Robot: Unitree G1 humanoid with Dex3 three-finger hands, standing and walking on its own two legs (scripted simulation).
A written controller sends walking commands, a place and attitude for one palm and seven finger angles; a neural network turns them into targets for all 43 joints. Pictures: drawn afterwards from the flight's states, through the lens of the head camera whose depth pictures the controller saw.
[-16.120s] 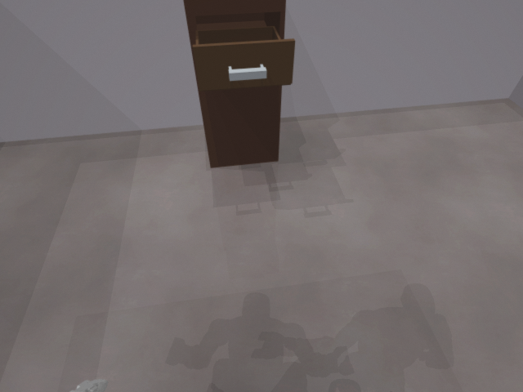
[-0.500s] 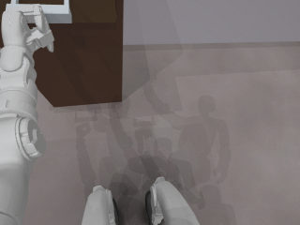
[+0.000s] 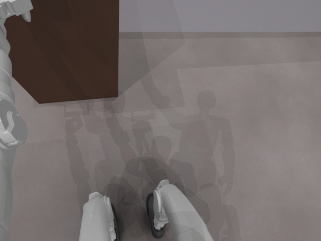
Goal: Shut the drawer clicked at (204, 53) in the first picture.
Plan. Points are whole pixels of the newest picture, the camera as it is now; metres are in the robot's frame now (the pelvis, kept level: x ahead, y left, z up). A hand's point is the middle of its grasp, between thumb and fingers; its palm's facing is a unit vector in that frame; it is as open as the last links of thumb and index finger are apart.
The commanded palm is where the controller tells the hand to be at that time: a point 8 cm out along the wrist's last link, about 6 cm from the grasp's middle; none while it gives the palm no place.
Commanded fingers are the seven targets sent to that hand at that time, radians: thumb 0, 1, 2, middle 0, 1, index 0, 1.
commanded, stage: pull the fist back off the drawer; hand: left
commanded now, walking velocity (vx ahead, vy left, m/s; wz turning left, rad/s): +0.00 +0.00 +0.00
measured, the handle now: out of the picture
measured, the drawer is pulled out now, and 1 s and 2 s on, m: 0.00 0.00 0.00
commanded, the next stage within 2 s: draw the hand back to the body in 0.72 s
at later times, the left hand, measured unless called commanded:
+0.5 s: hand out of the picture +0.61 +0.17 +0.08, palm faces +0.01 -1.00 -0.04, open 3.2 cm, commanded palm +0.60 +0.18 +0.09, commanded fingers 0.00 0.90 0.90 -1.40 -1.60 -1.40 -1.60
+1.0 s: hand (15, 14) +0.56 +0.18 +0.10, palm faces +0.01 -1.00 -0.07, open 3.3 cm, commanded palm +0.51 +0.21 +0.12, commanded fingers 0.00 0.90 0.90 -1.40 -1.60 -1.40 -1.60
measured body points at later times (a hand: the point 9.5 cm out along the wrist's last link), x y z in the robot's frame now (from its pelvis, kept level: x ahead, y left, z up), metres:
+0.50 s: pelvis -0.01 +0.01 +0.00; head +0.20 +0.04 +0.40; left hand +0.61 +0.22 +0.09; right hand -0.06 -0.23 -0.09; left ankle +0.04 +0.10 -0.61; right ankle +0.04 -0.12 -0.61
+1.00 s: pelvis +0.05 +0.00 +0.05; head +0.21 +0.02 +0.47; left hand +0.55 +0.23 +0.11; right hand +0.05 -0.25 -0.06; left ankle +0.04 +0.10 -0.61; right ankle +0.04 -0.12 -0.61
